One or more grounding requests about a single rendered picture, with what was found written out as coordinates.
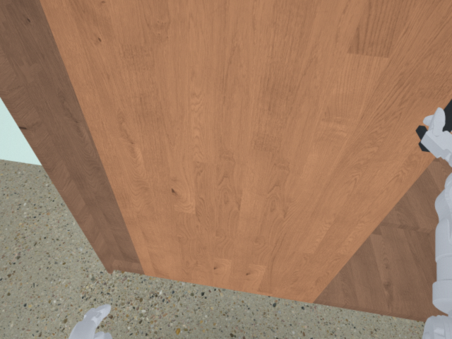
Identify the left robot hand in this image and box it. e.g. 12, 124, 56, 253
69, 304, 112, 339

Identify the handle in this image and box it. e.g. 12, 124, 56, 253
416, 99, 452, 152
0, 8, 35, 84

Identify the right robot hand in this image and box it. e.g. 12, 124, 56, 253
421, 107, 452, 167

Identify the right robot upper arm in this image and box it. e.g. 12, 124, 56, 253
422, 315, 452, 339

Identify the robot right forearm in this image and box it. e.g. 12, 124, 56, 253
432, 173, 452, 318

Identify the wardrobe door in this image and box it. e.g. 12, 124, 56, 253
40, 0, 452, 303
1, 0, 141, 263

